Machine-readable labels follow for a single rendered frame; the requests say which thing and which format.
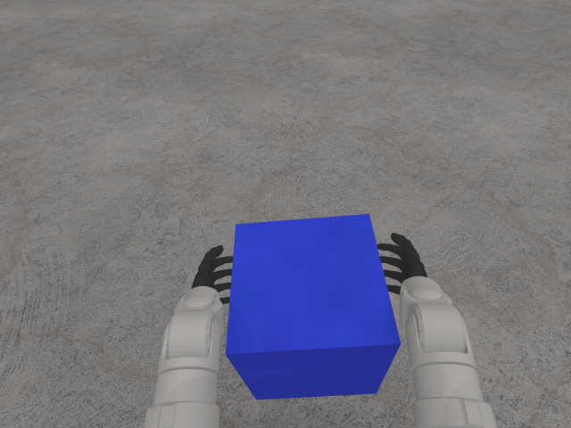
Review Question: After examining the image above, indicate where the robot left hand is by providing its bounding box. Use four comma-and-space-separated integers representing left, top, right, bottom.
192, 245, 233, 305

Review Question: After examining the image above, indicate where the carton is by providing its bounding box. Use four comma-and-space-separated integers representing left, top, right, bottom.
226, 214, 401, 400

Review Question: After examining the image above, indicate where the robot right hand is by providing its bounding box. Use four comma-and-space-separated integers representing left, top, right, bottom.
377, 233, 428, 295

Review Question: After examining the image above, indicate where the right robot forearm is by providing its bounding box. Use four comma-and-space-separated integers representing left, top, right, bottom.
399, 276, 497, 428

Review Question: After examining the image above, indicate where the left robot forearm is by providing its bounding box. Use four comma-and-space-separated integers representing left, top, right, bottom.
144, 286, 224, 428

